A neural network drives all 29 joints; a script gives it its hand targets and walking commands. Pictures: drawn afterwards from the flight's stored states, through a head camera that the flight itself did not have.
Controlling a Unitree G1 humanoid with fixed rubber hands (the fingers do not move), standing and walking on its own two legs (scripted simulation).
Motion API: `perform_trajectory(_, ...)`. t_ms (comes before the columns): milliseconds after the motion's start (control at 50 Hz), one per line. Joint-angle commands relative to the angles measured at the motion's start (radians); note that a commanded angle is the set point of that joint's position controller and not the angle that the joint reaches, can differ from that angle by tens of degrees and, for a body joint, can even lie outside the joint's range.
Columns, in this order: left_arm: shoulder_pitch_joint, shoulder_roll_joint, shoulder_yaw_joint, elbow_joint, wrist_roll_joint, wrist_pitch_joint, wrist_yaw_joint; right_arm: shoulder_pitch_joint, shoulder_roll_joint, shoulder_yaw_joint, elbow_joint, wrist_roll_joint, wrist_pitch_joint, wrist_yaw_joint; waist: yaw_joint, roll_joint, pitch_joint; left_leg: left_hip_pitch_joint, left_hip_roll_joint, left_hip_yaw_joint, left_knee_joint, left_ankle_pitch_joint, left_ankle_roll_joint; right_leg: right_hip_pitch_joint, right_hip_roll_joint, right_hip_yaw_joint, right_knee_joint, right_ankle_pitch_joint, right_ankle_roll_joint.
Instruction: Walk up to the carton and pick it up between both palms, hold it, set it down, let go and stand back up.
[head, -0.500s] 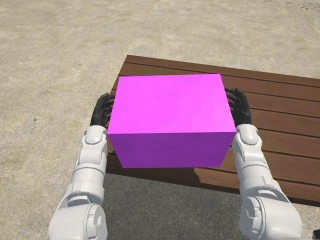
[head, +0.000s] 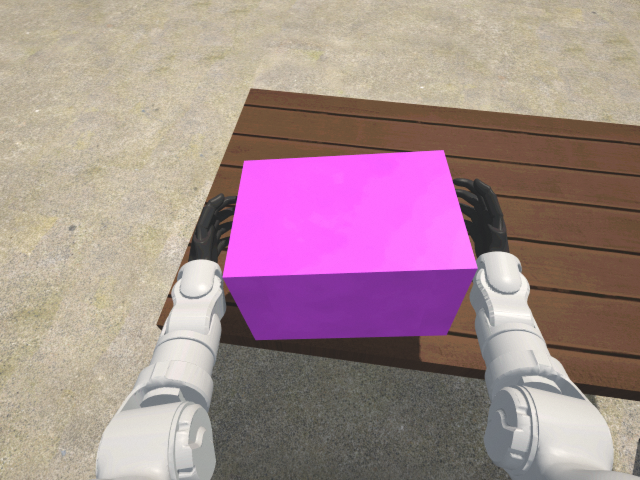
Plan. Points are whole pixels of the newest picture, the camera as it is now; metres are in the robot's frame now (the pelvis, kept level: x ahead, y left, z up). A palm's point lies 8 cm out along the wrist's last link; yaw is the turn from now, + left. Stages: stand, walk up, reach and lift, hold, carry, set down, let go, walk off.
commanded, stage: set down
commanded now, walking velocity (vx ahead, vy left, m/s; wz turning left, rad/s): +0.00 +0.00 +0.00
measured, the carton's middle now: (346, 248) +0.42 -0.01 +0.00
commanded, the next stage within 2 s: none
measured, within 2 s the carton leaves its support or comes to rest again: rests again in 0.94 s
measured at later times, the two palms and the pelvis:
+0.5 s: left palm (218, 264) +0.39 +0.18 -0.01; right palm (479, 252) +0.41 -0.19 +0.01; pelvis -0.01 +0.00 -0.01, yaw +0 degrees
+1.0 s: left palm (225, 270) +0.39 +0.17 -0.03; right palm (476, 271) +0.40 -0.20 -0.02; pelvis -0.02 +0.00 -0.02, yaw -1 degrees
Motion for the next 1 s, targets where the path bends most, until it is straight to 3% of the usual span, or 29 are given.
perform_trajectory(0, -0.607, -0.466, -0.286, -0.104, 0.021, -0.125, -0.095, -0.461, 0.542, 0.264, -0.032, -0.099, -0.048, 0.136, -0.005, -0.034, -0.614, 0.078, -0.008, 0.087, 0.027, 0.450, -0.040, 0.359, -0.013, -0.047, 0.103, 0.531, 0.036)
perform_trajectory(400, -0.728, -0.428, -0.222, 0.129, 0.009, -0.290, -0.085, -0.527, 0.547, 0.157, 0.147, -0.197, -0.104, 0.147, -0.009, -0.025, -0.734, -0.027, 0.004, 0.093, 0.072, 0.393, -0.042, 0.198, -0.016, -0.054, 0.145, 0.453, 0.036)
perform_trajectory(520, -0.725, -0.427, -0.239, 0.178, -0.021, -0.353, -0.086, -0.527, 0.569, 0.188, 0.175, -0.195, -0.140, 0.141, -0.004, -0.031, -0.810, -0.072, 0.007, 0.095, 0.113, 0.464, -0.040, 0.205, -0.018, -0.047, 0.185, 0.563, 0.040)
perform_trajectory(640, -0.698, -0.410, -0.251, 0.244, -0.039, -0.405, -0.094, -0.509, 0.576, 0.221, 0.220, -0.188, -0.171, 0.136, -0.010, -0.044, -0.831, -0.173, 0.005, 0.089, 0.125, 0.452, -0.026, 0.246, -0.026, -0.038, 0.229, 0.642, 0.045)
perform_trajectory(780, -0.677, -0.386, -0.249, 0.346, -0.053, -0.445, -0.110, -0.504, 0.551, 0.223, 0.292, -0.190, -0.198, 0.136, -0.015, -0.064, -0.769, -0.218, 0.005, 0.087, 0.132, 0.375, -0.018, 0.175, -0.021, -0.032, 0.236, 0.573, 0.043)
perform_trajectory(980, -0.680, -0.331, -0.209, 0.464, -0.061, -0.487, -0.107, -0.563, 0.511, 0.185, 0.330, -0.213, -0.239, 0.146, 0.007, -0.078, -0.761, -0.280, 0.002, 0.095, 0.152, 0.249, -0.001, 0.069, -0.014, -0.036, 0.246, 0.406, 0.038)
